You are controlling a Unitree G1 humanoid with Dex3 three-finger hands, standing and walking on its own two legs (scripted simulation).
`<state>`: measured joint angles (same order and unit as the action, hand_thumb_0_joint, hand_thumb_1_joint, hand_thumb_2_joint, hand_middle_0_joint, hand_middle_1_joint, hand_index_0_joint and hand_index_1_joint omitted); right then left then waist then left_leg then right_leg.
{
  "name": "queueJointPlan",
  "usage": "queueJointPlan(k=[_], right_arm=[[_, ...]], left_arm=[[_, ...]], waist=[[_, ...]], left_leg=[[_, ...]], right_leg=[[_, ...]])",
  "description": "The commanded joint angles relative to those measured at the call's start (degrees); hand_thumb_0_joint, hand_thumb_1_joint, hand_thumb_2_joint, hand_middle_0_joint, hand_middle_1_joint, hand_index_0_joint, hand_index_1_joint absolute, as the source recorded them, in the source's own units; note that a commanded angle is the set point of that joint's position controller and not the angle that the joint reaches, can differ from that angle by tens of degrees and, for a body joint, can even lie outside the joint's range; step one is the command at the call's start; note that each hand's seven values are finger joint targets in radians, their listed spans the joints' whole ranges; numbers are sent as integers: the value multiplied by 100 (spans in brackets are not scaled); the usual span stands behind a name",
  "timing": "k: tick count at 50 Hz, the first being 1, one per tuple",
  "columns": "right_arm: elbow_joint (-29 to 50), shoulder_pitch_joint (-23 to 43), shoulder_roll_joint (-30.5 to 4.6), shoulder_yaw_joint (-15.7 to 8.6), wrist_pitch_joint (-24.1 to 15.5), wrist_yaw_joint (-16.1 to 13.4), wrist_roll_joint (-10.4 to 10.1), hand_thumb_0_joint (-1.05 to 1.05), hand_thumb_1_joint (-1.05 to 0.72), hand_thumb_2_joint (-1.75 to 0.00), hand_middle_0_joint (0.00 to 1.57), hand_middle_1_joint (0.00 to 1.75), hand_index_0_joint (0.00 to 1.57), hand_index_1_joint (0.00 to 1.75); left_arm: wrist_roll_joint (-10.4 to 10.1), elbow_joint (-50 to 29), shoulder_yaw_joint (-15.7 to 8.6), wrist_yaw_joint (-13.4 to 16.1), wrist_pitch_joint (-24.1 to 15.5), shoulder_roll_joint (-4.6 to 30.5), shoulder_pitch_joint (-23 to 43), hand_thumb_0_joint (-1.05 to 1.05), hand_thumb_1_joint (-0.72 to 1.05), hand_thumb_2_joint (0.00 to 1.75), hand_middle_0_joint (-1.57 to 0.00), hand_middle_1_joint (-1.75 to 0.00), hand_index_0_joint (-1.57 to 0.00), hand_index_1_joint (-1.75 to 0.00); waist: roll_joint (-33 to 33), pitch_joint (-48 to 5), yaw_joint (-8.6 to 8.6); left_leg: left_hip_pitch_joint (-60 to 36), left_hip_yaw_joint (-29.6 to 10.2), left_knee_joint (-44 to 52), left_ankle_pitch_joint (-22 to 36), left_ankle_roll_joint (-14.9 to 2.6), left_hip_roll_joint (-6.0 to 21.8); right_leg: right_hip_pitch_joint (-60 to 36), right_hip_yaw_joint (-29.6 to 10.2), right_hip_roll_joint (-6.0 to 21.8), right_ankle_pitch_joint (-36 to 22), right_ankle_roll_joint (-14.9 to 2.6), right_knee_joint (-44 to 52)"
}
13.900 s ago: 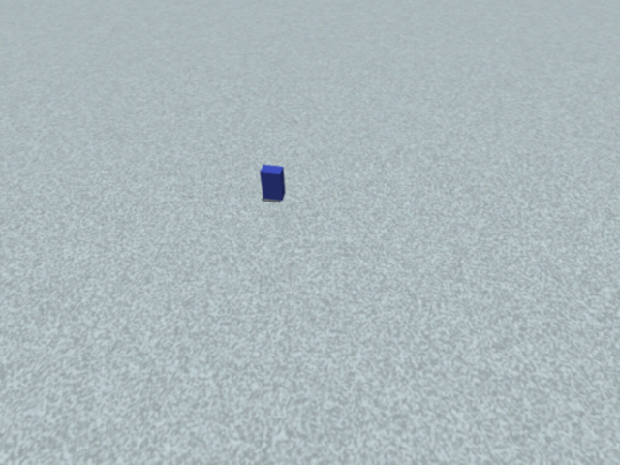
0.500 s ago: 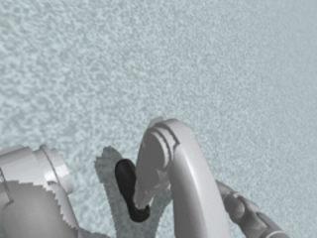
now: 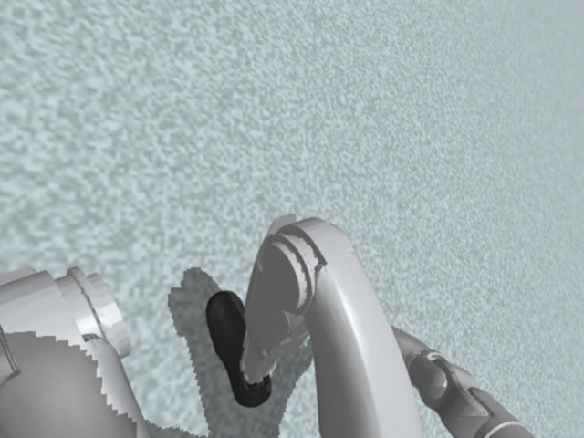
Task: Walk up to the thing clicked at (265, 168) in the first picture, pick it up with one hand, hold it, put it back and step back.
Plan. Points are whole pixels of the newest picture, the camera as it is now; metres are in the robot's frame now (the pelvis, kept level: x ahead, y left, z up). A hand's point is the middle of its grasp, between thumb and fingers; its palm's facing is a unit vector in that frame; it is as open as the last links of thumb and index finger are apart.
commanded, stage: close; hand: left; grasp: from the side
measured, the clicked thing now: out of the picture +0.49 +0.28 -0.21
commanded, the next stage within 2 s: settle in 0.34 s
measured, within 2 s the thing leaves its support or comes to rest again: leaves its support in 0.56 s
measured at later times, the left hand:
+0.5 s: hand out of the picture +0.44 +0.31 -0.18, palm faces +0.41 -0.91 -0.02, open 9.7 cm
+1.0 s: hand out of the picture +0.44 +0.32 -0.11, palm faces +0.37 -0.93 -0.03, open 9.9 cm
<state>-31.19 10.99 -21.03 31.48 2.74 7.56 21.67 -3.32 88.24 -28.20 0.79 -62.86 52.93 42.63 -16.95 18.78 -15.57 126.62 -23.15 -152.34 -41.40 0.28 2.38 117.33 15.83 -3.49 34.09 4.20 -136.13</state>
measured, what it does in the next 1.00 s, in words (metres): stands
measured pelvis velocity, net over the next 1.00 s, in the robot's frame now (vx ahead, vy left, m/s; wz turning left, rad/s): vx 0.00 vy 0.00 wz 0.03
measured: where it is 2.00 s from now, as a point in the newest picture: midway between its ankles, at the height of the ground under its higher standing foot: (175, 411)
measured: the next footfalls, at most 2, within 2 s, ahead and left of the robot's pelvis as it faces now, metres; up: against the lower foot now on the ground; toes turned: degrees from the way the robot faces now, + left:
none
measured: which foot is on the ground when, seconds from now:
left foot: down 0.00-1.00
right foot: down 0.00-1.00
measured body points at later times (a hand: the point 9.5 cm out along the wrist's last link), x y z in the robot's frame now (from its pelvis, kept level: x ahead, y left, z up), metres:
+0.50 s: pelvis +0.00 +0.00 +0.00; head +0.24 +0.20 +0.32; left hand +0.42 +0.36 -0.18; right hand +0.17 -0.24 -0.03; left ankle +0.08 +0.12 -0.25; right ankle +0.15 -0.12 -0.25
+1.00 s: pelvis +0.00 +0.00 +0.01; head +0.22 +0.18 +0.35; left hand +0.42 +0.37 -0.11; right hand +0.17 -0.25 -0.04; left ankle +0.08 +0.12 -0.25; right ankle +0.15 -0.12 -0.25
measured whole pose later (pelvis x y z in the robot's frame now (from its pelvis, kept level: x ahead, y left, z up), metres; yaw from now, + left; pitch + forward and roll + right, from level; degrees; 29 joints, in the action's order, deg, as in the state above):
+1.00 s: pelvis +0.00 +0.00 +0.01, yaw +2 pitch +16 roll -17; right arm -31.7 5.8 -20.5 24.8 4.7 7.6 17.4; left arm -4.1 69.8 -27.9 -3.5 -53.2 46.2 39.8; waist -12.1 14.2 -13.7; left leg 127.8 -19.8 -149.5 -40.1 0.0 2.5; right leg 119.1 13.8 -2.4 34.3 3.4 -135.5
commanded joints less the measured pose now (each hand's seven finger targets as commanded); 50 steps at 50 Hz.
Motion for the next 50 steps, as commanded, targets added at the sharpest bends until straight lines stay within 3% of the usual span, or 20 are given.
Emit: queueJointPlan(k=[1,6,9,14,15,19,21,24,26,28,29,30,31,33,40,42,45,46,47,50], right_arm=[[-18,-181,-2106,-668,63,-122,67,0,-89,-90,20,30,20,30],[-16,-231,-2131,-678,73,-114,67,0,-89,-89,20,30,20,30],[-5,-195,-2160,-676,75,-96,53,0,-90,-90,20,30,20,30],[-11,-220,-2132,-660,90,-105,60,0,-90,-90,20,30,20,30],[-10,-212,-2121,-657,85,-104,59,0,-90,-90,20,30,20,30],[9,-251,-2122,-647,112,-110,74,0,-90,-90,20,30,20,30],[-1,-221,-2126,-647,115,-106,67,0,-90,-90,20,30,20,30],[-14,-274,-2134,-664,128,-122,56,0,-93,-91,20,30,20,30],[6,-288,-2121,-655,133,-117,59,0,-93,-90,20,30,20,30],[26,-231,-2128,-687,134,-114,21,0,-93,-91,20,30,20,30],[8,-299,-2134,-699,147,-119,8,0,-93,-90,20,30,20,30],[13,-282,-2154,-723,161,-119,6,0,-93,-90,20,30,20,30],[7,-244,-2106,-706,162,-111,-15,0,-93,-91,20,30,20,30],[-10,-327,-2144,-766,159,-120,-27,0,-93,-91,20,30,20,30],[-2,-537,-2036,-962,186,-117,-138,0,-93,-90,20,30,20,30],[5,-586,-2010,-1067,186,-105,-199,0,-93,-90,20,30,20,30],[8,-699,-1997,-1242,204,-116,-317,0,-93,-90,20,30,20,30],[-21,-777,-1982,-1311,213,-107,-352,0,-93,-90,20,30,20,30],[32,-826,-1975,-1361,207,-111,-385,0,-93,-90,20,30,20,30],[35,-997,-1839,-1509,202,-105,-567,0,-93,-90,20,30,20,30]], left_arm=[[53,-809,51,-29,-412,778,1223,0,38,91,-96,-96,-97,-95],[18,-782,66,-43,-394,680,1126,0,41,99,-105,-107,-107,-106],[11,-807,101,1,-404,641,1278,0,37,102,-110,-112,-111,-111],[36,-880,56,24,-398,793,1334,0,31,107,-116,-119,-117,-118],[49,-964,27,43,-408,858,1298,0,33,108,-116,-119,-117,-118],[40,-907,-35,78,-400,859,1303,0,29,113,-121,-125,-122,-125],[69,-953,88,63,-402,816,1449,0,28,114,-124,-128,-125,-127],[59,-1016,-7,33,-370,947,1422,0,27,123,-129,-136,-129,-137],[17,-1051,70,-15,-358,761,1389,0,26,126,-132,-141,-133,-142],[20,-1152,96,-69,-343,762,1403,0,24,128,-135,-143,-135,-144],[20,-1170,-26,-82,-318,944,1374,0,23,128,-136,-144,-137,-145],[16,-1253,-17,-115,-305,906,1367,0,24,130,-137,-146,-138,-147],[-18,-1144,171,-177,-270,644,1315,0,24,129,-137,-146,-137,-147],[-13,-1416,-55,-153,-228,921,1322,0,22,131,-139,-148,-140,-149],[-100,-2046,-208,-201,60,839,1245,0,15,132,-142,-152,-143,-153],[-92,-2363,-34,-278,152,606,1281,0,13,133,-143,-154,-144,-155],[-52,-2625,-83,-382,377,666,1127,0,12,133,-145,-155,-146,-156],[-87,-2730,11,-411,468,424,999,0,10,133,-145,-155,-147,-156],[-128,-2989,-165,-418,544,603,1046,0,7,131,-146,-155,-147,-156],[-302,-3207,36,-521,856,130,1002,0,6,132,-145,-156,-146,-157]], waist=[[3356,-3084,-818],[3366,-3207,-843],[3410,-3003,-887],[3374,-3074,-868],[3438,-3124,-801],[3433,-3191,-831],[3521,-3112,-899],[3462,-3230,-862],[3509,-3283,-890],[3528,-3223,-849],[3599,-3263,-803],[3647,-3278,-799],[3587,-3167,-820],[3719,-3344,-739],[3652,-3774,-544],[3750,-3793,-525],[3875,-3963,-355],[3860,-4054,-311],[3943,-4295,-220],[3709,-4364,-166]], left_leg=[[-2252,541,1934,821,109,318],[-2354,491,1936,924,126,314],[-2336,407,2056,765,148,323],[-2270,483,1967,751,110,313],[-2334,485,1988,807,125,322],[-2430,469,1975,978,133,341],[-2388,464,2008,910,141,334],[-2415,504,1960,945,117,342],[-2498,491,1971,1114,131,334],[-2525,440,2055,1023,153,358],[-2504,474,2060,970,149,350],[-2572,454,2095,963,171,356],[-2405,477,2110,779,150,338],[-2512,505,2105,906,160,339],[-2391,720,2043,1061,104,284],[-2421,736,2156,987,115,273],[-2485,770,2286,901,129,268],[-2596,764,2354,920,144,266],[-2595,826,2333,979,136,261],[-2215,958,2419,665,57,193]], right_leg=[[-1446,521,-257,-942,-408,918],[-1528,568,-270,-1028,-408,909],[-1352,610,-238,-895,-411,894],[-1449,566,-259,-900,-405,946],[-1451,546,-261,-915,-418,923],[-1494,557,-258,-1021,-416,900],[-1433,559,-251,-974,-420,913],[-1494,521,-259,-1006,-410,938],[-1585,540,-255,-1137,-400,911],[-1438,545,-228,-1039,-416,875],[-1433,537,-247,-979,-427,890],[-1404,552,-226,-969,-422,875],[-1383,545,-227,-857,-419,910],[-1438,515,-222,-950,-424,894],[-1634,380,-206,-1087,-430,955],[-1506,355,-175,-1023,-450,940],[-1359,299,-148,-910,-481,925],[-1307,285,-123,-915,-485,928],[-1412,240,-134,-966,-501,927],[-1440,151,-113,-763,-496,1065]])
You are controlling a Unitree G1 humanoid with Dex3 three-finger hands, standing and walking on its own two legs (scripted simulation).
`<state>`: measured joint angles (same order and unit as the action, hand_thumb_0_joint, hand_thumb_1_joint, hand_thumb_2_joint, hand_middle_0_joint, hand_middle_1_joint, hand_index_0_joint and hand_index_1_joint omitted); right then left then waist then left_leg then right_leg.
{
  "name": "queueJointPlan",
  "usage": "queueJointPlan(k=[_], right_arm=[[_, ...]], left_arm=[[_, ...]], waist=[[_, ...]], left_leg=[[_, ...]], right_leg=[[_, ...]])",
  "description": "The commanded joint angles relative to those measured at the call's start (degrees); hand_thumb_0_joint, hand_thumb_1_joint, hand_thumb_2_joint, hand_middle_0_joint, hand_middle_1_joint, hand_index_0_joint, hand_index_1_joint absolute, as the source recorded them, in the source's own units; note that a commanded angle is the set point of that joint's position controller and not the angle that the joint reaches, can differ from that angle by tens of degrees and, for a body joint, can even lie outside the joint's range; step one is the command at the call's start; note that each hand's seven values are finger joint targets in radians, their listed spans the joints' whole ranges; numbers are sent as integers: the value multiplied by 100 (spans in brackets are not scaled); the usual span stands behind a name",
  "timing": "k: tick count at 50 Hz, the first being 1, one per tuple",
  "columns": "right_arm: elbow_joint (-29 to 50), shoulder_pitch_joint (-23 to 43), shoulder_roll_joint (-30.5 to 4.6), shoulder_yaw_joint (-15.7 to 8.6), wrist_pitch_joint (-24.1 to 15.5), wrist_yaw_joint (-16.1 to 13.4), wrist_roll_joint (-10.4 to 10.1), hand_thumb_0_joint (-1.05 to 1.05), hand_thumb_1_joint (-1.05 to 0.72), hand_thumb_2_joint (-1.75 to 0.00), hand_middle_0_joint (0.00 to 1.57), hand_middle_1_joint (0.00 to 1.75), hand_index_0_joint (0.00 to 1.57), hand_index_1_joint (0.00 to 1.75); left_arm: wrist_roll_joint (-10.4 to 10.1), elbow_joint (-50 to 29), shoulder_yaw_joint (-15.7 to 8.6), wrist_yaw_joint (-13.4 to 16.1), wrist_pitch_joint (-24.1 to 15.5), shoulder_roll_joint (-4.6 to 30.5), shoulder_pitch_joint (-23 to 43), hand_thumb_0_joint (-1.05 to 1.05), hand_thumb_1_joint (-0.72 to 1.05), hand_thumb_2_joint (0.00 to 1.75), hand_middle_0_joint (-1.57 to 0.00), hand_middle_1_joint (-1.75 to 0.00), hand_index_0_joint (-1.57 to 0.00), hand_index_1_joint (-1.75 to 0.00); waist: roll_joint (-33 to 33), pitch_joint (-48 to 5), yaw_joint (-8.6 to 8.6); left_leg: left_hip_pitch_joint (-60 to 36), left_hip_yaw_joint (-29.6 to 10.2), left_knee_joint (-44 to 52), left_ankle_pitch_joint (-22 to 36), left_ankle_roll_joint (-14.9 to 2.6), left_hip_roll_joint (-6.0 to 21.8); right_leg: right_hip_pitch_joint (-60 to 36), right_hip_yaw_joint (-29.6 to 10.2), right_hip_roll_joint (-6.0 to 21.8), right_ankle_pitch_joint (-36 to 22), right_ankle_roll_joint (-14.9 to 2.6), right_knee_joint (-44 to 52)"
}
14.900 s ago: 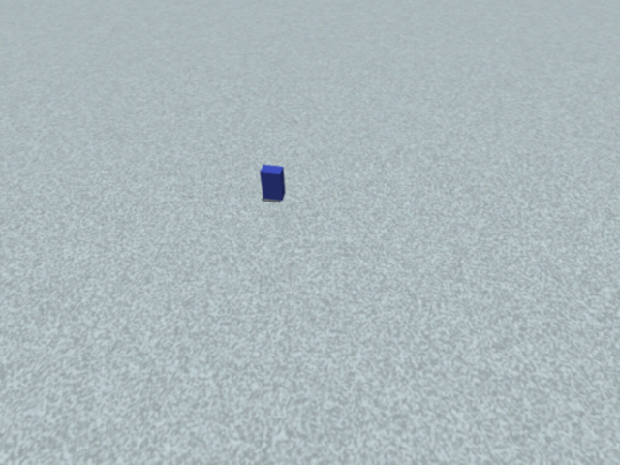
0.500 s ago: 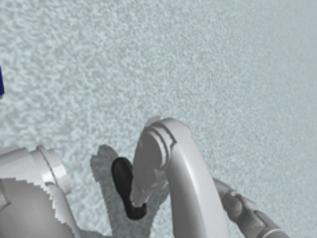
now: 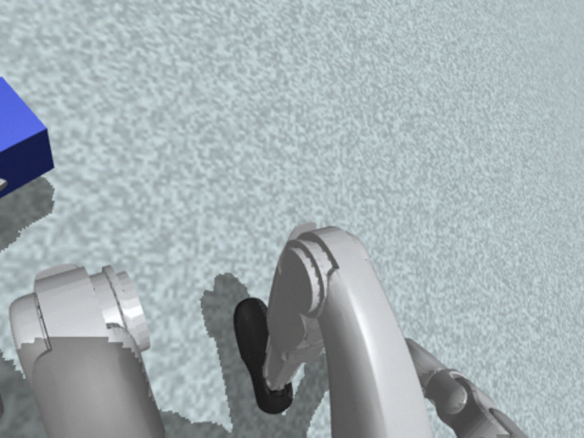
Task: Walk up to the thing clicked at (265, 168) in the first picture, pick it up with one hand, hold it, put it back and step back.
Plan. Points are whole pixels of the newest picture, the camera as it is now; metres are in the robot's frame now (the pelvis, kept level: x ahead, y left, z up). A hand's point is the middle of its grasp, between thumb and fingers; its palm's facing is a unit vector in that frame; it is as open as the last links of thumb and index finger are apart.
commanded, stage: settle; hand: left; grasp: from the side
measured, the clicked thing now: out of the picture +0.47 +0.27 -0.15
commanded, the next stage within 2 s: lift in 1.36 s
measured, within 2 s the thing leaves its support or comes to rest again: neither
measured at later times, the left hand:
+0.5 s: hand out of the picture +0.43 +0.33 -0.02, palm faces +0.35 -0.93 -0.07, open 9.9 cm
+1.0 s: hand out of the picture +0.44 +0.32 +0.03, palm faces +0.35 -0.93 -0.06, open 9.9 cm
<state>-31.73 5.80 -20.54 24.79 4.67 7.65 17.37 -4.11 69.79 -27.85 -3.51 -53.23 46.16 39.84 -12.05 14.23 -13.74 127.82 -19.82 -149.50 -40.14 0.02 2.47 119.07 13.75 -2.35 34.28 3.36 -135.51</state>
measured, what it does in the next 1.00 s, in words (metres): rises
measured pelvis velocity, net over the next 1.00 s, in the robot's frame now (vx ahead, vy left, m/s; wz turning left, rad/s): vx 0.02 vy -0.02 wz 0.15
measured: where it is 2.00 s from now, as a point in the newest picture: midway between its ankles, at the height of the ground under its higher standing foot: (199, 409)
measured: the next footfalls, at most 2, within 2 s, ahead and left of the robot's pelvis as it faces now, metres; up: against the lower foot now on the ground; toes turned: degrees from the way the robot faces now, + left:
none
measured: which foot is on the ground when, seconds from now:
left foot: down 0.00-1.00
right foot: down 0.00-1.00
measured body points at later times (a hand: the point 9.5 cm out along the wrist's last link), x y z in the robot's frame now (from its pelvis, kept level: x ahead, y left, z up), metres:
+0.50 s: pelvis +0.01 -0.01 +0.04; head +0.21 +0.12 +0.42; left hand +0.40 +0.38 -0.01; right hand +0.19 -0.24 -0.06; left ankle +0.08 +0.13 -0.26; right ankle +0.14 -0.12 -0.26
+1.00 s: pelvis +0.02 -0.02 +0.06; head +0.23 +0.08 +0.45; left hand +0.42 +0.36 +0.03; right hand +0.20 -0.26 -0.05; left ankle +0.08 +0.13 -0.26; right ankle +0.14 -0.12 -0.26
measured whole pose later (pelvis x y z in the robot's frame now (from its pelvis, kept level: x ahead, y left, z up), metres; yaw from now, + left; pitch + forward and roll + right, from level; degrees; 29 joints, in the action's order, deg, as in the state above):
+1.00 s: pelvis +0.02 -0.02 +0.06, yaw +9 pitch +32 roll -7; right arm -35.6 -4.5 -17.0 5.0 4.3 3.5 4.8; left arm -6.3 53.0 -25.7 -10.0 -33.5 28.3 38.6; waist -0.7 -4.4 -7.7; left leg 126.1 -7.8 -133.7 -40.2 0.7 2.5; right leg 122.3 5.2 1.3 39.0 0.3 -129.1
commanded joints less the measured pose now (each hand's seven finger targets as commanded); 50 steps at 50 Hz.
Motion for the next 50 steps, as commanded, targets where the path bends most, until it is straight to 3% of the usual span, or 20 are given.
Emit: queueJointPlan(k=[1,4,6,9,11,12,13,14,16,19,20,23,25,31,33,37,40,43,46,50], right_arm=[[120,-528,-1878,-917,-6,-117,-189,0,-93,-90,20,30,20,30],[104,-732,-1777,-1130,-11,-125,-367,0,-92,-90,20,30,20,30],[39,-871,-1655,-1248,-21,-147,-467,0,-92,-90,20,30,20,30],[46,-985,-1570,-1423,-36,-175,-616,0,-92,-90,20,30,20,30],[38,-1100,-1496,-1510,-35,-168,-691,0,-91,-90,20,30,20,30],[62,-1098,-1495,-1574,-34,-185,-742,0,-91,-90,20,30,20,30],[58,-1154,-1507,-1625,-24,-196,-764,0,-91,-90,20,30,20,30],[55,-1196,-1472,-1681,-17,-214,-797,0,-91,-90,20,30,20,30],[51,-1238,-1386,-1752,10,-231,-848,0,-90,-89,20,30,20,30],[-7,-1324,-1321,-1874,-1,-262,-906,0,-90,-90,20,30,20,30],[-37,-1413,-1305,-1917,0,-278,-917,0,-90,-90,20,30,20,30],[-77,-1444,-1207,-1978,-27,-303,-992,0,-90,-90,20,30,20,30],[-120,-1552,-1173,-2004,-42,-319,-1033,0,-90,-90,20,30,20,30],[-79,-1626,-1094,-2158,-43,-378,-1112,0,-90,-90,20,30,20,30],[-93,-1663,-1077,-2219,-45,-393,-1142,0,-90,-90,20,30,20,30],[-67,-1689,-997,-2254,-97,-425,-1185,0,-91,-90,20,30,20,30],[-83,-1727,-964,-2307,-99,-466,-1196,0,-91,-90,20,30,20,30],[-114,-1766,-908,-2359,-116,-482,-1205,0,-91,-90,20,30,20,30],[-135,-1762,-912,-2411,-151,-504,-1222,0,-91,-90,20,30,20,30],[-89,-1771,-867,-2421,-153,-516,-1229,0,-91,-90,20,30,20,30]], left_arm=[[-244,-1560,-130,-87,-10,918,1279,0,6,131,-145,-155,-146,-156],[-239,-1905,1,-179,271,700,1093,0,11,130,-144,-154,-146,-155],[-216,-2102,241,-247,462,407,1120,0,11,129,-143,-153,-145,-154],[-280,-2305,134,-283,715,384,1066,0,9,128,-143,-153,-145,-153],[-349,-2440,327,-299,828,20,1188,0,9,127,-141,-152,-143,-152],[-362,-2460,185,-294,888,85,1107,0,9,127,-142,-152,-144,-152],[-323,-2326,240,-304,968,4,979,0,9,127,-141,-152,-143,-152],[-286,-2635,133,-294,984,230,1180,0,8,127,-141,-151,-142,-152],[-220,-2632,407,-351,1059,-56,1259,0,8,127,-139,-152,-141,-152],[-206,-2785,386,-421,1132,-53,1344,0,5,125,-137,-150,-139,-150],[-237,-3081,157,-421,1130,170,1457,0,6,125,-137,-149,-139,-149],[-388,-2914,232,-497,1230,-164,1389,0,2,124,-137,-149,-139,-149],[-450,-2691,98,-487,1298,-229,1233,0,2,125,-136,-149,-138,-149],[-340,-2592,152,-632,1437,-341,1055,0,2,125,-133,-147,-135,-147],[-327,-3009,40,-659,1440,-120,1370,0,-2,124,-133,-147,-135,-147],[-452,-2752,-16,-679,1524,-407,1299,0,-2,125,-133,-147,-135,-148],[-395,-3064,-124,-642,1522,-157,1558,0,-3,126,-135,-148,-136,-149],[-397,-3051,41,-672,1540,-454,1581,0,-3,126,-135,-148,-136,-149],[-314,-2900,-29,-627,1562,-339,1509,0,-4,126,-136,-148,-137,-149],[-306,-2799,76,-602,1581,-630,1461,0,-3,128,-137,-150,-139,-151]], waist=[[3199,-3991,-260],[3226,-4113,-99],[3045,-4086,-124],[2969,-4221,50],[2972,-4337,5],[2928,-4335,101],[2997,-4381,104],[3048,-4557,166],[3064,-4580,112],[3133,-4752,213],[3122,-4965,306],[2923,-4968,302],[2713,-5042,336],[2447,-5441,447],[2552,-5673,541],[2261,-5637,497],[2283,-5789,571],[2286,-5821,522],[2207,-5664,574],[2223,-5628,523]], left_leg=[[-2268,665,2166,475,68,164],[-2222,744,2273,449,54,124],[-2143,782,2304,330,19,111],[-2105,893,2413,189,-20,69],[-2161,910,2500,211,-16,31],[-2205,887,2590,161,-14,36],[-2409,871,2671,271,18,44],[-2438,891,2689,287,17,47],[-2488,922,2793,240,7,24],[-2634,1027,2871,260,8,-3],[-2723,1054,2848,414,10,3],[-2520,1186,2830,435,-33,-48],[-2440,1236,2819,578,-52,-72],[-2536,1378,2899,965,-80,-89],[-2660,1417,2936,1043,-77,-90],[-2427,1482,2933,867,-128,-108],[-2421,1546,2957,866,-150,-105],[-2556,1570,3004,912,-145,-102],[-2509,1585,3106,753,-156,-99],[-2651,1560,3253,745,-141,-104]], right_leg=[[-1571,327,-219,-721,-420,1029],[-1407,237,-188,-696,-450,1047],[-1230,169,-173,-580,-470,1116],[-1205,50,-145,-438,-484,1226],[-1109,28,-112,-430,-506,1232],[-1010,20,-90,-373,-511,1238],[-934,0,-60,-438,-523,1214],[-941,-35,-63,-415,-539,1225],[-866,-77,-23,-360,-552,1279],[-846,-188,6,-324,-568,1349],[-935,-215,4,-414,-573,1346],[-1018,-290,16,-395,-567,1439],[-1227,-326,35,-506,-545,1494],[-1575,-461,89,-752,-528,1627],[-1586,-511,99,-760,-545,1621],[-1762,-572,105,-667,-505,1774],[-1906,-658,113,-658,-496,1856],[-1901,-698,120,-693,-495,1928],[-1781,-711,117,-508,-510,2004],[-1777,-683,131,-483,-520,2082]])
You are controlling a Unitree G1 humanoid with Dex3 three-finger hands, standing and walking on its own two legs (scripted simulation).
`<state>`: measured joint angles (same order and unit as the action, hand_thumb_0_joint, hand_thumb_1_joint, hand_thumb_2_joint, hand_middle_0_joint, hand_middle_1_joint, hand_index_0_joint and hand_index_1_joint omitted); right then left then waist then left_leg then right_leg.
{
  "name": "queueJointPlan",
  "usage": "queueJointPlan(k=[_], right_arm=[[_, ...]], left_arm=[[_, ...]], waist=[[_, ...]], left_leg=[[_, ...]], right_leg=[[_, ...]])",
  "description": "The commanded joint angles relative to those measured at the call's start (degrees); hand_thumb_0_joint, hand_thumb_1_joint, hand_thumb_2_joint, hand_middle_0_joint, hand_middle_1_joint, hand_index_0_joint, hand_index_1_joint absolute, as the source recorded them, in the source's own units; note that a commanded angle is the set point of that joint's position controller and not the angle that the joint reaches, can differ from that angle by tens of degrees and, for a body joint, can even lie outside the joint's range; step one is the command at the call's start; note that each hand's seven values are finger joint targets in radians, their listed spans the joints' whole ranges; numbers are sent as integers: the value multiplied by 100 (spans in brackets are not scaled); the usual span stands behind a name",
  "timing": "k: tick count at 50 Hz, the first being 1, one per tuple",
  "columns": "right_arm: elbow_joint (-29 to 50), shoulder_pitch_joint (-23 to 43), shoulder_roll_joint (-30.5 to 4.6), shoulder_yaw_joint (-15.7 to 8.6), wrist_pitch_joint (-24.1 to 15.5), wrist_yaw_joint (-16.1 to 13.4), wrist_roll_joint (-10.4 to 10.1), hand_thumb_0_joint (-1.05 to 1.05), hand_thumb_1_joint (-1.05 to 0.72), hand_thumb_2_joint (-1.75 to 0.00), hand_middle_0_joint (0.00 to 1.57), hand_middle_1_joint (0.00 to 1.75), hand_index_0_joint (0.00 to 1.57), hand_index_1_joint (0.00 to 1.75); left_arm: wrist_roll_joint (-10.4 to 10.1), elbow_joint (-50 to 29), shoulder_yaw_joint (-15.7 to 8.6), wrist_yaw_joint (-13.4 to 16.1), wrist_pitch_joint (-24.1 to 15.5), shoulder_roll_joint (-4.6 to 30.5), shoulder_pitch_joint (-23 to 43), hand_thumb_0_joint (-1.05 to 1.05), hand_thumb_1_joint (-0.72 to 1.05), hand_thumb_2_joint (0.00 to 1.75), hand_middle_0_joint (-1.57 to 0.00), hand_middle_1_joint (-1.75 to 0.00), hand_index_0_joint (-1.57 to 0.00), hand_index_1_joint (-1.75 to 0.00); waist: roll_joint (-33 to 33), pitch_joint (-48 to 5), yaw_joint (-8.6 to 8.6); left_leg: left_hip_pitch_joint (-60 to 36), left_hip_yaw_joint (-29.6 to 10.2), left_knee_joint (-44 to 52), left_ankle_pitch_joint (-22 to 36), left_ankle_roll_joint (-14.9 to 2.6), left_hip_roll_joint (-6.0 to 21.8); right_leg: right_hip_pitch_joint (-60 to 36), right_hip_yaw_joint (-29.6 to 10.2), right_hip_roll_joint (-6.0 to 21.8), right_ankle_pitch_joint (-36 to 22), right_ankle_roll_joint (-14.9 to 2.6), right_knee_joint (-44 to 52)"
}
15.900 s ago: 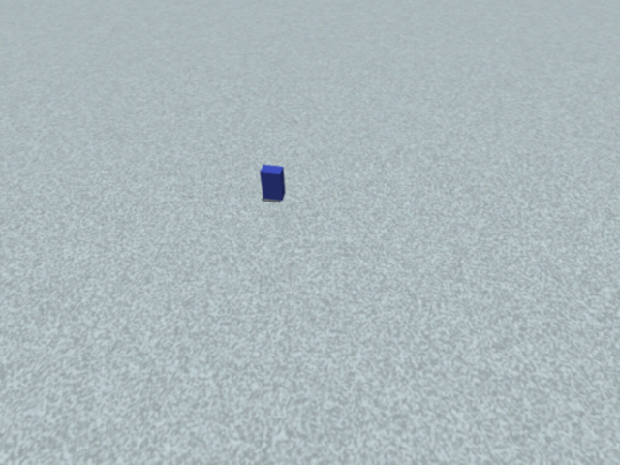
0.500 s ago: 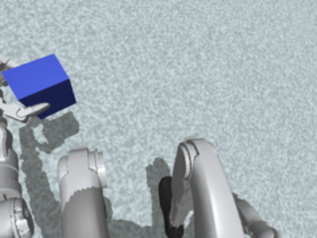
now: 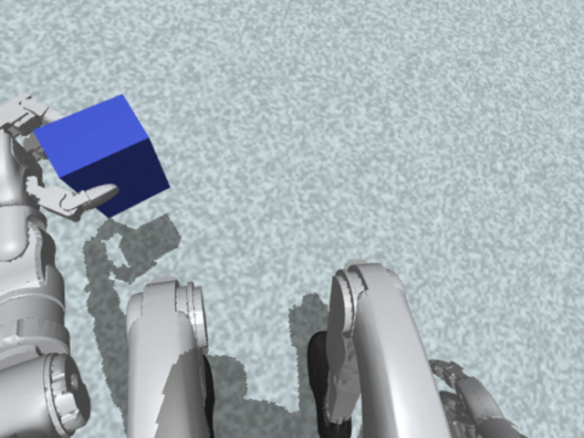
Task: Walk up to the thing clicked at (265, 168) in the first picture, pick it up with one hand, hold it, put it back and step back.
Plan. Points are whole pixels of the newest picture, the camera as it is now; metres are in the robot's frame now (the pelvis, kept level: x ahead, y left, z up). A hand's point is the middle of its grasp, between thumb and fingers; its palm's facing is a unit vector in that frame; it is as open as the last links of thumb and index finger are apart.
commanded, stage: settle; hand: left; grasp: from the side
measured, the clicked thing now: (114, 164) +0.47 +0.22 -0.06
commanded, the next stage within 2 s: lift in 0.36 s
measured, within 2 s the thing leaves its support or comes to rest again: neither
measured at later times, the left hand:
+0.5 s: hand (57, 153) +0.45 +0.26 -0.01, palm faces +0.22 -0.97 -0.06, open 10.0 cm
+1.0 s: hand (18, 136) +0.43 +0.26 +0.07, palm faces +0.20 -0.98 -0.05, open 9.9 cm
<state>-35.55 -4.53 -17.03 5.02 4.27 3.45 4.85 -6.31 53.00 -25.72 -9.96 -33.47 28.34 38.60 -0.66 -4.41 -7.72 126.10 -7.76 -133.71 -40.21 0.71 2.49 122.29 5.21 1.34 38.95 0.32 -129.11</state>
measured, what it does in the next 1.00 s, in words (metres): rises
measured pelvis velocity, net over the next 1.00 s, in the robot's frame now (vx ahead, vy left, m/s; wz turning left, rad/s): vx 0.00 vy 0.00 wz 0.05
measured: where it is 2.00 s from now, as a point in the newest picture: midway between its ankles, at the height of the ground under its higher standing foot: (266, 420)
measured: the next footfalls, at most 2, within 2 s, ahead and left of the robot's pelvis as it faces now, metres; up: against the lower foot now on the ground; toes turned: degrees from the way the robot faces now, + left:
none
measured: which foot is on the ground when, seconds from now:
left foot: down 0.00-1.00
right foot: down 0.00-1.00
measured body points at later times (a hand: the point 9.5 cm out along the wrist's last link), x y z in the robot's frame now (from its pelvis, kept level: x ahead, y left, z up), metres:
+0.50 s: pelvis +0.00 +0.00 +0.02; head +0.20 +0.06 +0.41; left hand +0.44 +0.32 +0.00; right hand +0.12 -0.26 -0.10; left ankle +0.08 +0.13 -0.32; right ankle +0.10 -0.12 -0.32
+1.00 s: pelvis +0.00 +0.00 +0.07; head +0.18 +0.05 +0.48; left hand +0.41 +0.31 +0.08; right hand +0.15 -0.26 -0.05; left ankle +0.08 +0.13 -0.32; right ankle +0.10 -0.12 -0.32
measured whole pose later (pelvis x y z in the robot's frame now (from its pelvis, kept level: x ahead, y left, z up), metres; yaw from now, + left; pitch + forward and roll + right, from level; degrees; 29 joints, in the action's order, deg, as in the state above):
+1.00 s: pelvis +0.00 +0.00 +0.07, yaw +3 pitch +33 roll -4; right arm -35.3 -7.8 -15.5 0.3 2.4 1.1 0.7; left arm -8.3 42.8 -22.0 -10.5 -28.3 21.6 31.4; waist 0.7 -10.4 -4.8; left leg 113.9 -4.1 -119.5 -38.9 0.1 2.5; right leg 111.3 2.9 1.8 38.4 0.6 -116.7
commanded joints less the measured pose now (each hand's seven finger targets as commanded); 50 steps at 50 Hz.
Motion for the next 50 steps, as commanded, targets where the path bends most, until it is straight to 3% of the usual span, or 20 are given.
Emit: queueJointPlan(k=[1,4,5,9,12,15,16,23,24,26,30,33,36,39,41,43,45,47,49,50], right_arm=[[238,-796,-1251,-457,-117,-99,15,0,-91,-90,20,30,20,30],[211,-813,-1197,-492,-127,-102,21,0,-92,-90,20,30,20,30],[185,-808,-1192,-486,-137,-102,28,0,-92,-90,20,30,20,30],[202,-803,-1181,-509,-154,-102,25,0,-91,-90,20,30,20,30],[163,-841,-1151,-540,-145,-102,34,0,-91,-90,20,30,20,30],[160,-871,-1157,-553,-160,-88,20,0,-91,-90,20,30,20,30],[128,-888,-1158,-551,-173,-90,14,0,-91,-90,20,30,20,30],[144,-871,-1173,-583,-170,-104,-21,0,-90,-90,20,30,20,30],[136,-838,-1157,-577,-180,-110,-10,0,-95,-90,20,30,20,30],[82,-970,-1113,-582,-180,-109,-1,0,-95,-90,20,30,20,30],[138,-923,-1092,-623,-220,-120,-58,0,-95,-90,20,30,20,30],[133,-983,-1128,-705,-236,-161,-106,0,-95,-90,20,30,20,30],[268,-959,-1087,-724,-243,-176,-184,0,-95,-90,20,30,20,30],[283,-993,-1080,-779,-270,-226,-256,0,-94,-90,20,30,20,30],[361,-926,-1037,-795,-292,-253,-303,0,-95,-90,20,30,20,30],[325,-979,-1017,-836,-322,-277,-316,0,-94,-90,20,30,20,30],[378,-974,-964,-852,-343,-302,-344,0,-94,-90,20,30,20,30],[464,-908,-972,-874,-362,-325,-405,0,-94,-90,20,30,20,30],[510,-867,-999,-907,-385,-353,-438,0,-94,-90,20,30,20,30],[520,-890,-976,-932,-397,-368,-455,0,-94,-90,20,30,20,30]], left_arm=[[-112,-1370,-253,45,-429,1279,1775,0,-1,128,-137,-150,-139,-151],[-68,-1338,-234,49,-416,1330,1821,0,-5,129,-139,-152,-140,-153],[-71,-1095,-175,41,-392,1130,1674,0,-4,131,-139,-153,-140,-154],[-36,-809,-138,72,-367,984,1526,0,-3,131,-140,-152,-141,-154],[60,-1171,-207,114,-418,1251,1869,0,-4,132,-139,-152,-140,-153],[10,-1031,-71,72,-392,985,1792,0,-4,132,-140,-153,-141,-154],[-9,-1150,-178,78,-417,1117,1875,0,-2,132,-138,-152,-139,-153],[50,-1079,-130,139,-456,1065,1978,0,1,134,-137,-152,-138,-153],[73,-863,-45,119,-442,964,1814,0,-1,126,-140,-154,-144,-151],[70,-1330,-268,146,-503,1345,2039,0,-8,121,-136,-152,-140,-150],[-69,-904,19,-15,-403,793,1697,0,-13,120,-134,-150,-138,-149],[-62,-1288,-237,-64,-381,1254,1766,0,-10,119,-133,-149,-137,-147],[-158,-1397,-21,-134,-277,872,1575,0,-10,118,-133,-149,-137,-146],[-272,-1865,-208,-75,-212,1000,1644,0,-10,118,-131,-147,-135,-145],[-271,-1780,-35,-71,-114,754,1296,0,-12,118,-133,-148,-137,-146],[-245,-1948,-88,-36,-52,843,1200,0,-13,118,-132,-147,-136,-146],[-290,-2396,78,-48,0,692,1247,0,-12,116,-130,-145,-135,-143],[-305,-2193,256,-61,145,397,713,0,-14,116,-130,-146,-135,-144],[-307,-2301,189,-31,269,435,406,0,-10,116,-129,-144,-134,-142],[-311,-2732,173,-4,287,505,623,0,-8,116,-129,-144,-133,-142]], waist=[[1147,-3876,-39],[1121,-4025,-22],[1103,-3927,-61],[1035,-3691,-51],[1146,-3862,3],[1146,-3859,-63],[1154,-3907,1],[1269,-3796,-9],[1195,-3734,-54],[1197,-4120,72],[996,-3946,-60],[1035,-4156,151],[987,-4261,130],[964,-4368,250],[832,-4168,205],[753,-4226,243],[737,-4308,234],[739,-4033,263],[712,-3987,322],[759,-4158,359]], left_leg=[[-2615,339,1710,889,-195,-104],[-2709,382,1686,958,-210,-105],[-2723,378,1699,1034,-205,-107],[-2662,379,1800,900,-204,-115],[-2765,412,1867,852,-200,-122],[-2826,393,1923,809,-194,-137],[-2824,394,1930,832,-186,-135],[-3094,248,2188,539,-148,-130],[-3061,281,2159,564,-165,-132],[-3046,421,2086,795,-181,-156],[-2930,472,2172,663,-219,-173],[-3039,541,2237,662,-228,-176],[-3206,495,2426,730,-215,-179],[-3408,506,2554,779,-220,-171],[-3361,496,2685,663,-235,-170],[-3429,530,2720,744,-247,-162],[-3507,544,2813,795,-256,-166],[-3731,462,3105,661,-225,-160],[-3883,440,3242,692,-229,-143],[-4094,433,3320,762,-215,-124]], right_leg=[[-2095,181,-227,-1044,-228,1389],[-2164,120,-235,-1093,-223,1427],[-2153,128,-219,-1171,-221,1418],[-2051,136,-212,-1033,-228,1503],[-2088,102,-215,-961,-241,1531],[-2044,118,-207,-937,-250,1540],[-2039,114,-207,-943,-255,1521],[-1727,133,-169,-731,-273,1526],[-1808,120,-165,-763,-255,1575],[-2197,60,-181,-902,-248,1620],[-2257,32,-179,-801,-228,1797],[-2407,-45,-172,-787,-238,1914],[-2523,-31,-148,-841,-255,2005],[-2646,-87,-144,-877,-251,2160],[-2703,-105,-140,-779,-241,2339],[-2906,-155,-153,-862,-229,2474],[-3086,-202,-145,-910,-227,2629],[-2997,-160,-128,-767,-249,2763],[-3135,-166,-125,-827,-242,2902],[-3214,-189,-128,-898,-251,2959]])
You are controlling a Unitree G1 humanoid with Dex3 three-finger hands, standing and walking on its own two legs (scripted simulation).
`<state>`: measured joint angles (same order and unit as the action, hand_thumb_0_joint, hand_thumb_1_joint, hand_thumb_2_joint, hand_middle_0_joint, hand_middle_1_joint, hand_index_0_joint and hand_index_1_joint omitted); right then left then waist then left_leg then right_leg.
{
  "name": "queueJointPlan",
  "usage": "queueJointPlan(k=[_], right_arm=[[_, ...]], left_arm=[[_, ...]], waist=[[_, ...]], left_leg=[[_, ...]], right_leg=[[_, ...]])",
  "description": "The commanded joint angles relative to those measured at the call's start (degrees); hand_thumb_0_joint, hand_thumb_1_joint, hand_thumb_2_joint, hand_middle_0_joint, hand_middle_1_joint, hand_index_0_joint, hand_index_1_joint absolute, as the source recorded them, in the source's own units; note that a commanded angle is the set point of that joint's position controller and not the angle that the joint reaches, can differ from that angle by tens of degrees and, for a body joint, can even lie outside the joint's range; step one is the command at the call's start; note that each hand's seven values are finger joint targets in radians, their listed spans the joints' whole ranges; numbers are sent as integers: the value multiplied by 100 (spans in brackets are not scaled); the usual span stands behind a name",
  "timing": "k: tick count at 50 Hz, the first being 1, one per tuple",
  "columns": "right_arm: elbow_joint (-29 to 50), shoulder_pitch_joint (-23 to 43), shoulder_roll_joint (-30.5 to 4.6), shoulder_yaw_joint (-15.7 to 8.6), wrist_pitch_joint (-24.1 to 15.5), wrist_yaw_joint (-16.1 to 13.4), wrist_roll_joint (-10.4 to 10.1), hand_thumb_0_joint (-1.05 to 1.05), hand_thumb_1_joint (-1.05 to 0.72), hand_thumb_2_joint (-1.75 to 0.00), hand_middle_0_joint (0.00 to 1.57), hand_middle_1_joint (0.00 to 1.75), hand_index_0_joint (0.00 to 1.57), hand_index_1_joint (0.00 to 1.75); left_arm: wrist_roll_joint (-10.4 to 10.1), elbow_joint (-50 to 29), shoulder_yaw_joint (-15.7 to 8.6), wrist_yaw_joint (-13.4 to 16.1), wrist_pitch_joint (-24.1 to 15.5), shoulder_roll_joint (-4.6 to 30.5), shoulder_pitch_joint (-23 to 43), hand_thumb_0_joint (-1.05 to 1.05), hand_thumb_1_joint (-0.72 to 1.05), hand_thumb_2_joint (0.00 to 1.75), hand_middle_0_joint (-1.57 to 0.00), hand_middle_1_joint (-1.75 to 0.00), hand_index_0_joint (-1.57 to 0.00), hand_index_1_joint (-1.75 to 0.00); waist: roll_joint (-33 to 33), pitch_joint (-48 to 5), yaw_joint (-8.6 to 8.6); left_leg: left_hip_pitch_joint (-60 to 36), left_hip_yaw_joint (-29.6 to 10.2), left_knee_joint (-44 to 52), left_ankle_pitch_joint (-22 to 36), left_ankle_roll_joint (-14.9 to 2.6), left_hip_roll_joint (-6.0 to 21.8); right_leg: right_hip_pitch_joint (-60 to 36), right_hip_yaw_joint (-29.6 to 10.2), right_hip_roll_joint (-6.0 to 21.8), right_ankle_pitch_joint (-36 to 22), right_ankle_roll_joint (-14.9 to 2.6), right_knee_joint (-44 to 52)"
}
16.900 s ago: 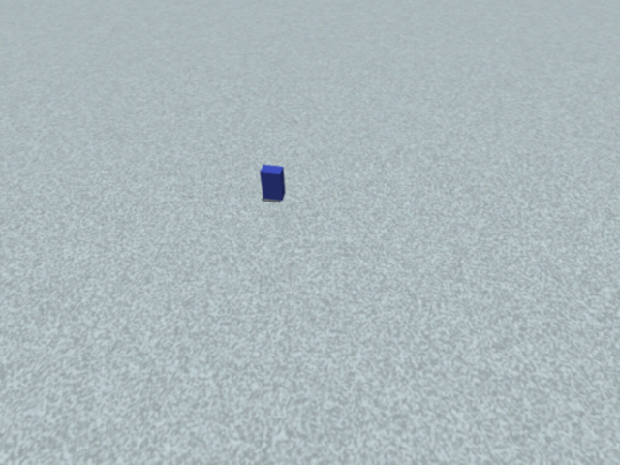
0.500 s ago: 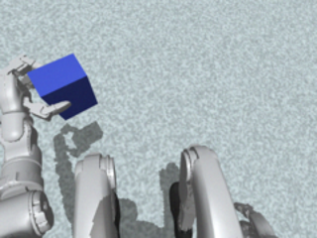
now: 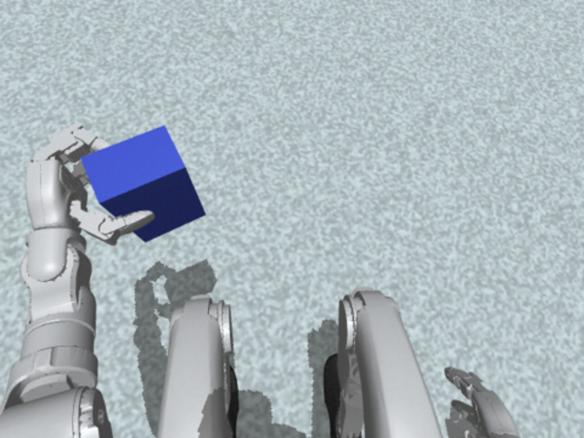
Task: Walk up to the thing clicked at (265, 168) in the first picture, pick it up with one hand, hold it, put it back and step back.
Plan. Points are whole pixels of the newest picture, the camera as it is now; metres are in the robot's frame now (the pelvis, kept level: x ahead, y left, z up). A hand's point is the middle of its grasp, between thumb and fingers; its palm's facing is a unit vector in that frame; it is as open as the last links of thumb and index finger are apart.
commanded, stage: lift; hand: left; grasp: from the side
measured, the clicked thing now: (153, 191) +0.44 +0.19 -0.03
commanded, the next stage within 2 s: hold in 1.64 s
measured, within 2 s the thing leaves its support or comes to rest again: neither
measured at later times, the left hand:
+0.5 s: hand (31, 131) +0.39 +0.22 +0.18, palm faces +0.17 -0.98 -0.06, open 9.9 cm
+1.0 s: hand out of the picture +0.39 +0.21 +0.27, palm faces +0.17 -0.98 -0.05, open 9.9 cm
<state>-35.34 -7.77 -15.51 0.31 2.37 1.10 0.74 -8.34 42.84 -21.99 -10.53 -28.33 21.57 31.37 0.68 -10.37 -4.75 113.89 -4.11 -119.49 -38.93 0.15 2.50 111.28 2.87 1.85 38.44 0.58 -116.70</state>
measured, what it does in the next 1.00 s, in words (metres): rises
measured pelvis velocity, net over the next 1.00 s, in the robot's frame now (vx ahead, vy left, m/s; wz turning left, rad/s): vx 0.05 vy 0.01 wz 0.05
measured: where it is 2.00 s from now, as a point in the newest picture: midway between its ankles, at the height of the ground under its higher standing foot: (283, 431)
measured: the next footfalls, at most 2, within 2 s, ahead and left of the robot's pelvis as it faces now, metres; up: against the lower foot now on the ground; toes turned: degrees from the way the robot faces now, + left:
none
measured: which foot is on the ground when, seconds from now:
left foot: down 0.00-1.00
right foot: down 0.00-1.00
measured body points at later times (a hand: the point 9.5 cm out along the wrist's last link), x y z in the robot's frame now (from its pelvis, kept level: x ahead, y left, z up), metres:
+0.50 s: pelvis +0.03 +0.00 +0.15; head +0.16 +0.02 +0.58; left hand +0.38 +0.27 +0.18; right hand +0.20 -0.24 +0.03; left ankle +0.08 +0.12 -0.40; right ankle +0.09 -0.13 -0.40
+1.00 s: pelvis +0.05 +0.01 +0.24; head +0.13 +0.02 +0.68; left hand +0.37 +0.26 +0.28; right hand +0.20 -0.23 +0.13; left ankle +0.08 +0.12 -0.40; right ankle +0.09 -0.13 -0.40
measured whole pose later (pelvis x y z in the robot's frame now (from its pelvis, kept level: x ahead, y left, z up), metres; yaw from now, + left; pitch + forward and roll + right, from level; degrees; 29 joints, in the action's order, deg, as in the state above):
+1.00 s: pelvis +0.05 +0.01 +0.24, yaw +3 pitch +16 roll -2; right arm -35.4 -12.6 -12.9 -0.2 -1.8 -1.6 -1.5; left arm -9.5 22.1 -9.8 -3.0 -19.3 13.7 8.6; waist 1.0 -6.3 -1.5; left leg 56.4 -1.1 -70.2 -30.0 0.2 2.7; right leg 54.3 2.8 1.5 29.1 1.0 -67.4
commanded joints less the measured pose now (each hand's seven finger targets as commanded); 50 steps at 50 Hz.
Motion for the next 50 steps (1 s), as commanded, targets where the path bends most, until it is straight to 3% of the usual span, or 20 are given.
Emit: queueJointPlan(k=[1,4,8,10,14,16,17,19,22,23,26,30,33,34,37,41,43,45,47,50], right_arm=[[544,-546,-1079,-446,-197,-145,-63,0,-94,-90,20,30,20,30],[603,-536,-1045,-461,-234,-186,-128,0,-94,-90,20,30,20,30],[666,-397,-996,-464,-281,-257,-189,0,-93,-90,20,30,20,30],[666,-432,-966,-483,-292,-286,-214,0,-93,-90,20,30,20,30],[690,-316,-852,-439,-368,-335,-265,0,-93,-90,20,30,20,30],[729,-322,-833,-463,-380,-358,-293,0,-93,-90,20,30,20,30],[751,-302,-811,-442,-386,-365,-308,0,-94,-90,20,30,20,30],[735,-373,-794,-449,-403,-385,-324,0,-94,-90,20,30,20,30],[657,-330,-706,-405,-464,-416,-342,0,-93,-90,20,30,20,30],[700,-309,-689,-387,-488,-409,-328,0,-93,-90,20,30,20,30],[695,-352,-670,-383,-507,-417,-317,0,-93,-90,20,30,20,30],[624,-406,-592,-347,-592,-386,-285,0,-93,-90,20,30,20,30],[668,-394,-649,-392,-630,-372,-275,0,-93,-90,20,30,20,30],[679,-439,-648,-389,-623,-360,-274,0,-93,-90,20,30,20,30],[622,-506,-648,-380,-617,-345,-257,0,-93,-90,20,30,20,30],[625,-477,-557,-329,-663,-321,-246,0,-93,-90,20,30,20,30],[643,-383,-604,-343,-668,-315,-220,0,-93,-90,20,30,20,30],[661,-477,-596,-352,-659,-326,-217,0,-93,-90,20,30,20,30],[635,-561,-567,-335,-654,-331,-199,0,-93,-90,20,30,20,30],[584,-573,-588,-342,-676,-337,-189,0,-93,-90,20,30,20,30]], left_arm=[[-122,-1998,-147,79,-193,1198,1393,0,-12,115,-129,-144,-133,-142],[-212,-2458,-120,183,-26,1036,1079,0,-10,115,-128,-143,-132,-141],[-178,-2602,220,322,189,687,716,0,-9,113,-125,-141,-130,-138],[-182,-3090,55,380,243,949,615,0,-11,113,-126,-142,-131,-140],[-286,-3014,497,458,510,364,-161,0,-11,114,-125,-142,-129,-139],[-265,-3252,270,584,599,592,-213,0,-14,114,-125,-142,-129,-140],[-260,-3508,512,586,631,452,-180,0,-18,113,-125,-142,-129,-140],[-248,-4033,599,652,691,465,-192,0,-18,114,-124,-142,-129,-140],[-213,-3185,584,761,844,254,-1011,0,-16,115,-125,-142,-129,-140],[-240,-3407,667,772,806,167,-795,0,-16,114,-125,-141,-129,-140],[-227,-3698,523,840,741,359,-769,0,-18,114,-125,-142,-129,-140],[-194,-3322,885,791,670,9,-785,0,-16,117,-127,-143,-131,-142],[-161,-3424,877,712,652,156,-779,0,-16,114,-125,-140,-129,-139],[-157,-3242,993,682,674,-8,-976,0,-16,114,-126,-141,-130,-140],[-158,-3511,806,689,625,220,-894,0,-15,113,-126,-140,-129,-138],[-247,-3260,897,733,591,-103,-1066,0,-14,115,-128,-141,-131,-140],[-197,-3183,834,766,539,-12,-1069,0,-14,116,-127,-140,-130,-139],[-137,-3665,870,802,451,131,-709,0,-12,117,-128,-141,-131,-141],[-155,-3417,1052,758,467,-103,-885,0,-13,117,-129,-142,-132,-142],[-205,-3155,1050,684,485,-156,-947,0,-11,118,-129,-142,-131,-142]], waist=[[725,-3586,79],[709,-3595,133],[679,-3273,82],[714,-3381,192],[323,-2987,90],[277,-3053,208],[427,-3003,195],[460,-3027,198],[81,-2397,162],[152,-2378,121],[292,-2400,244],[226,-1899,118],[339,-1945,214],[330,-2000,192],[397,-1920,334],[220,-1630,235],[241,-1461,281],[338,-1660,292],[250,-1587,206],[181,-1499,221]], left_leg=[[-2964,81,1992,620,-156,-133],[-3390,-15,2307,768,-128,-116],[-3765,-112,2736,601,-118,-93],[-4058,-96,2909,629,-112,-96],[-4252,-19,3249,791,-150,-128],[-4448,22,3483,828,-154,-135],[-4704,-11,3665,837,-131,-119],[-5110,-38,3901,946,-109,-113],[-5068,11,4151,1104,-140,-132],[-5153,1,4239,1174,-140,-131],[-5663,3,4500,1596,-115,-126],[-5877,70,4861,1525,-116,-133],[-6284,103,5138,1643,-91,-127],[-6475,81,5238,1798,-78,-118],[-6792,77,5490,1921,-47,-104],[-6815,74,5782,1697,-61,-117],[-6898,41,5964,1590,-51,-98],[-7166,78,6063,1777,-42,-107],[-7296,104,6129,1954,-36,-112],[-7436,114,6248,2075,-35,-101]], right_leg=[[-2240,25,-171,-824,-274,1803],[-2437,42,-161,-958,-274,2009],[-2605,6,-139,-887,-264,2383],[-2891,-22,-142,-890,-252,2584],[-3512,-68,-158,-1052,-203,3155],[-3954,-136,-154,-1060,-186,3458],[-3993,-114,-154,-1088,-200,3534],[-4240,-89,-167,-1185,-201,3769],[-4582,-80,-195,-1346,-170,4101],[-4702,-80,-198,-1438,-172,4152],[-5041,-57,-200,-1767,-179,4344],[-5325,-84,-204,-1739,-177,4771],[-5675,-92,-188,-1838,-175,5066],[-5766,-65,-194,-1964,-179,5122],[-5981,-36,-202,-2015,-194,5296],[-6227,-19,-211,-1885,-165,5591],[-6217,-11,-219,-1804,-165,5659],[-6414,-9,-214,-1954,-173,5762],[-6562,8,-234,-2102,-172,5861],[-6700,16,-247,-2207,-173,5993]])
